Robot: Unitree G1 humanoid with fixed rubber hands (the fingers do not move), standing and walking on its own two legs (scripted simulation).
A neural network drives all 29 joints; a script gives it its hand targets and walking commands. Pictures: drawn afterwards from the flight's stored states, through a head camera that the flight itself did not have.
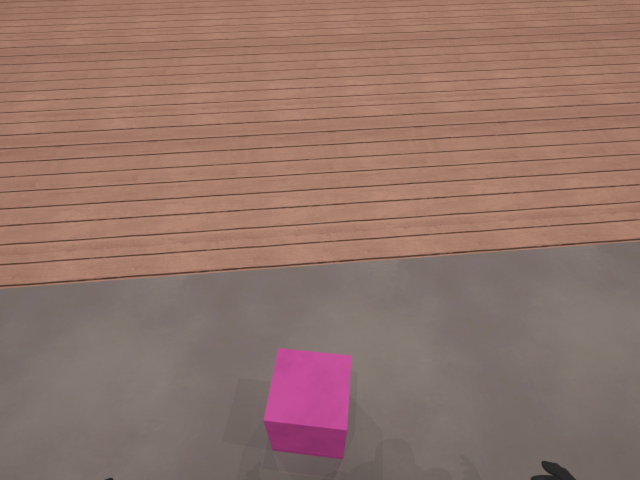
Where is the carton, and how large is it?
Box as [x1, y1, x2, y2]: [263, 348, 350, 458]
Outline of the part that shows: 278,348 263,420 272,449 279,451 342,458 347,423 350,355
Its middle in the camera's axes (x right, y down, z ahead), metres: -0.02 +0.48 +1.11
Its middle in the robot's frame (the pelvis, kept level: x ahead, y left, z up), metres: +0.48 +0.03 -0.66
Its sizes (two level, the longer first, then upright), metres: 0.210 0.200 0.250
